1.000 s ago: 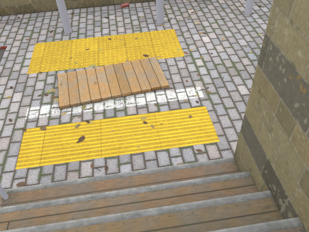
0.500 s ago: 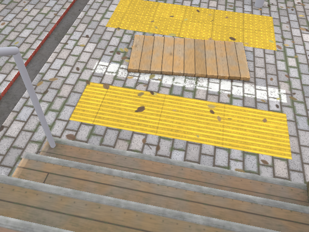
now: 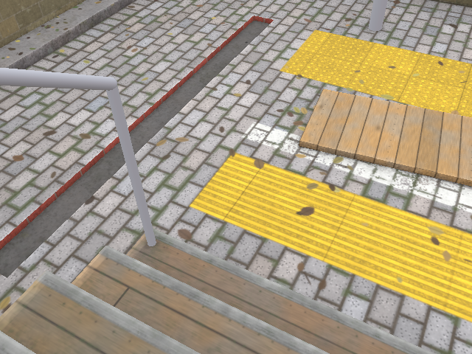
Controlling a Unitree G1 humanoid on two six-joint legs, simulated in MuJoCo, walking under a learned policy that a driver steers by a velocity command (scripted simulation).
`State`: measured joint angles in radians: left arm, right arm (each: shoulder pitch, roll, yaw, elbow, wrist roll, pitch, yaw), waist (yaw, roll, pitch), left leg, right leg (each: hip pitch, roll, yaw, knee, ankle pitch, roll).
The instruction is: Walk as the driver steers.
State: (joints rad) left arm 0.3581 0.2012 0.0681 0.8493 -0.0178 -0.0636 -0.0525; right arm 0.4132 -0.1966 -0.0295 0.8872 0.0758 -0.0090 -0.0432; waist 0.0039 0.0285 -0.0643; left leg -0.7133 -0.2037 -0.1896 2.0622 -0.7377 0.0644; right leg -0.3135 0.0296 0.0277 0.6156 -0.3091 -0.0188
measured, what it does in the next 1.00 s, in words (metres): goes down, turning right: left foot, then right foot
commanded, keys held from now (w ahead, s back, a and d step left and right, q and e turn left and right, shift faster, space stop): w+q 0.04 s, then e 0.96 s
